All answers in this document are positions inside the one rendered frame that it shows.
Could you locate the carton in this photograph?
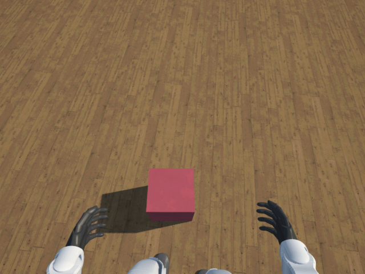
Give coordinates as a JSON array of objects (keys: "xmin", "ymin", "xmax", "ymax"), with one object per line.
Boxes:
[{"xmin": 146, "ymin": 168, "xmax": 195, "ymax": 221}]

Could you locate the robot left shin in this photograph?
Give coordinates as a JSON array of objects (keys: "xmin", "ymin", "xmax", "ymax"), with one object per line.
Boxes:
[{"xmin": 148, "ymin": 257, "xmax": 163, "ymax": 265}]

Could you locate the left robot forearm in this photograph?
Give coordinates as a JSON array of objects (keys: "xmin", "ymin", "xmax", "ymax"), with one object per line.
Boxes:
[{"xmin": 46, "ymin": 246, "xmax": 84, "ymax": 274}]

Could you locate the right robot forearm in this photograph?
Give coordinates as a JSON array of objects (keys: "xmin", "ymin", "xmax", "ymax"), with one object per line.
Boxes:
[{"xmin": 279, "ymin": 239, "xmax": 319, "ymax": 274}]

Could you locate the robot left foot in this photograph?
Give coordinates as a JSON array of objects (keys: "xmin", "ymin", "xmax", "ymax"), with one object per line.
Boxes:
[{"xmin": 156, "ymin": 253, "xmax": 169, "ymax": 274}]

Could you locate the right robot hand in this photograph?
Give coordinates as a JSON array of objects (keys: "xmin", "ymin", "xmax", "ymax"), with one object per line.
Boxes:
[{"xmin": 256, "ymin": 200, "xmax": 297, "ymax": 245}]

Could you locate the left robot hand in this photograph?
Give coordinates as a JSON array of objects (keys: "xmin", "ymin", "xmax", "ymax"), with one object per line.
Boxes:
[{"xmin": 66, "ymin": 206, "xmax": 108, "ymax": 250}]

